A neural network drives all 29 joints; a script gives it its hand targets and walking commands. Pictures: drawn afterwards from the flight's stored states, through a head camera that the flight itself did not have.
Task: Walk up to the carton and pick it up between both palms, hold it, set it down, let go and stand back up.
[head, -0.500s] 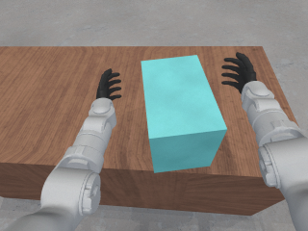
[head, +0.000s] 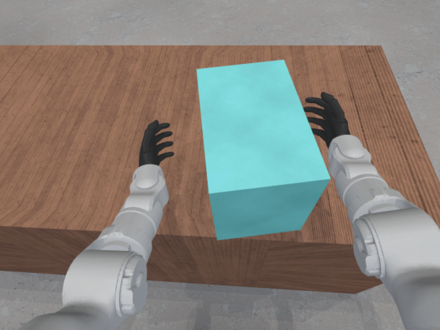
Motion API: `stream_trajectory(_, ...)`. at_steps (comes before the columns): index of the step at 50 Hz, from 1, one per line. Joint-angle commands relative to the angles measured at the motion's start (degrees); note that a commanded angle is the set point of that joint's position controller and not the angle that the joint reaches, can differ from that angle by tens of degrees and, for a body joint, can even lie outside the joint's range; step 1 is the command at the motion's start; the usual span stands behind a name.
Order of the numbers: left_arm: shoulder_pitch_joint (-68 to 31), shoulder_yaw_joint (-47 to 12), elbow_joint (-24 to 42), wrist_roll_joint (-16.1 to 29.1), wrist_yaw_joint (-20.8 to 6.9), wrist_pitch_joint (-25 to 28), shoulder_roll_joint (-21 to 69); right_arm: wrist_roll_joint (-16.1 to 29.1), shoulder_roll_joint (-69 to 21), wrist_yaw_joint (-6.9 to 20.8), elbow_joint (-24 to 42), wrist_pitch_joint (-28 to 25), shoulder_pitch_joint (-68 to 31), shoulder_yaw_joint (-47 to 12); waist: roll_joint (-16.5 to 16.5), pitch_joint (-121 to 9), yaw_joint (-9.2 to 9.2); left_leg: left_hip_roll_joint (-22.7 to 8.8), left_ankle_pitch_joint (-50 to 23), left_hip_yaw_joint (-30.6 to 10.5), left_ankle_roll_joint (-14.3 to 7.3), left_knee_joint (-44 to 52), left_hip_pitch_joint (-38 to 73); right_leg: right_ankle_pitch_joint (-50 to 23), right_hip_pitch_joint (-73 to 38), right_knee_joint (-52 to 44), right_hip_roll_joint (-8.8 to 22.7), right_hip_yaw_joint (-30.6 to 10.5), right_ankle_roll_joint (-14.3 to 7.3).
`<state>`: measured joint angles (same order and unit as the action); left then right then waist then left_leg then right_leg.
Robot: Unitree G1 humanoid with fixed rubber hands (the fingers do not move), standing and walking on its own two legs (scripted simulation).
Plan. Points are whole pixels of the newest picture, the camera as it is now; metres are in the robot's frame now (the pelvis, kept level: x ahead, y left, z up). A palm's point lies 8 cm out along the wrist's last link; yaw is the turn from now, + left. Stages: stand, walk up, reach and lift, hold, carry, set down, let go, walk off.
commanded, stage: reach and lift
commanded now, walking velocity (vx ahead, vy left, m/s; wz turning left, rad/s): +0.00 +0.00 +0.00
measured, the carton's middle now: (249, 151) +0.49 +0.01 -0.02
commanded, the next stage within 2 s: none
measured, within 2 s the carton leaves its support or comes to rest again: neither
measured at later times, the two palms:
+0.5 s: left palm (170, 159) +0.41 +0.16 +0.04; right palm (327, 139) +0.48 -0.13 +0.06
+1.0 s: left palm (173, 163) +0.41 +0.15 +0.05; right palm (326, 150) +0.45 -0.12 +0.06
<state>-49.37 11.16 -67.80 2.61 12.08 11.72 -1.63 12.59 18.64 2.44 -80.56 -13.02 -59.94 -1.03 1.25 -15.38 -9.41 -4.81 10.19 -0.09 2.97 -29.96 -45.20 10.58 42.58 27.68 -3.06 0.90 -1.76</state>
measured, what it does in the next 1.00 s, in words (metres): stands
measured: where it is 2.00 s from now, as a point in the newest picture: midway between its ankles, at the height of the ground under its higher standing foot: outside the picture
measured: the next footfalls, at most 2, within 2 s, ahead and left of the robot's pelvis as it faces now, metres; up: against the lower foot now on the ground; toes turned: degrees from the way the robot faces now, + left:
none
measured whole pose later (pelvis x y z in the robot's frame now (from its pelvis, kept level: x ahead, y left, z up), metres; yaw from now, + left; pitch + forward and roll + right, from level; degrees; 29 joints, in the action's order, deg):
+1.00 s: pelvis +0.01 -0.01 +0.02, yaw +0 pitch +16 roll +0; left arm -43.2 38.5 -52.3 -29.9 6.4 11.3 10.9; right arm -29.8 -0.2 1.4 -65.6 -16.7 -50.7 39.0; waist -0.6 -5.4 -4.9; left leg -4.2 8.0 3.5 2.8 -20.2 -27.5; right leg 10.6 27.6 22.7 -2.1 -0.6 -2.0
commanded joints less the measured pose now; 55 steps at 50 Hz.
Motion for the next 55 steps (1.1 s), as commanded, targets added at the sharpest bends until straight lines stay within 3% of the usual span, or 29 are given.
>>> stream_trajectory(1, -22.4, 1.74, 10.32, -2.59, -0.22, 4.51, -4.06, -0.09, 5.21, 0.53, 6.66, -4.96, -25.52, 0.45, -6.27, -37.02, -0.14, 3.36, -27.69, 4.55, 1.38, -3.73, 21.37, -25.11, -20.7, 1.91, -0.67, 1.18, 3.34)
stream_trajectory(10, -25.17, 1.96, 10.12, -1.82, 0.41, 5.29, -3.16, -1.36, 3.02, -0.4, 9.74, -4.99, -28.14, 0.97, -8.38, -38.87, -0.11, 3.4, -23.55, 4.72, 0.72, -4.27, 18.32, -22.38, -20.71, 3.17, -0.65, 0.94, 3.72)
stream_trajectory(19, -25.67, 5.18, 8.09, -4.47, 0.07, 5.33, -2.0, -4.36, -1.52, -1.6, 10.64, -3.92, -28.61, 2.33, -11.18, -36.22, -0.69, 4.05, -19.73, 5.24, -0.6, -3.5, 13.13, -22.48, -25.09, 4.29, 0.06, -0.49, 4.35)
stream_trajectory(30, -26.51, 8.97, 11.01, -10.29, 0.23, 4.79, 2.45, -10.93, -8.06, -2.77, 12.07, -3.23, -27.56, 8.17, -9.13, -34.06, -0.21, 4.4, -20.16, 5.83, -0.39, -1.64, 15.08, -23.67, -27.85, 3.19, 0.45, -0.79, 3.99)
stream_trajectory(35, -26.54, 12.06, 12.61, -16.25, -1.45, 4.35, 10.2, -19.6, -17.95, -1.33, 12.59, -3.12, -26.0, 14.73, -7.86, -32.19, 0.28, 4.64, -20.24, 6.5, -0.56, 0.33, 18.86, -23.32, -28.38, 1.2, 0.85, -0.23, 3.41)
stream_trajectory(40, -26.12, 14.74, 14.33, -28.43, -7.38, 3.7, 26.39, -38.8, -40.47, 3.26, 12.76, -4.22, -19.43, 25.5, -6.1, -26.57, 2.33, 4.72, -20.35, 8.22, -1.09, 4.34, 25.92, -24.59, -30.46, -2.17, 1.68, 2.15, 2.47)
stream_trajectory(43, -21.66, 16.97, 15.24, -33.71, -8.92, 2.63, 27.96, -46.15, -42.88, 4.42, 12.15, -4.97, -13.92, 30.42, -6.19, -21.85, 2.93, 4.12, -22.11, 8.91, -1.6, 6.2, 29.6, -24.83, -32.4, -2.79, 1.86, 3.43, 2.62)
stream_trajectory(51, -14.06, 16.22, 20.28, -35.43, -8.13, 0.01, 33.38, -44.64, -44.83, 4.82, 13.73, -8.0, -11.13, 28.15, -4.76, -17.08, 1.73, 3.19, -30.76, 9.1, -2.28, 5.93, 35.29, -24.65, -33.22, -4.75, 1.06, 2.82, 1.72)
stream_trajectory(55, -12.83, 15.32, 21.7, -35.17, -7.55, -0.24, 33.9, -42.97, -44.26, 4.58, 14.57, -8.84, -12.02, 26.14, -4.0, -16.56, 1.41, 3.28, -29.79, 9.3, -2.57, 6.13, 32.96, -26.73, -34.26, -4.38, 1.61, 2.14, 1.71)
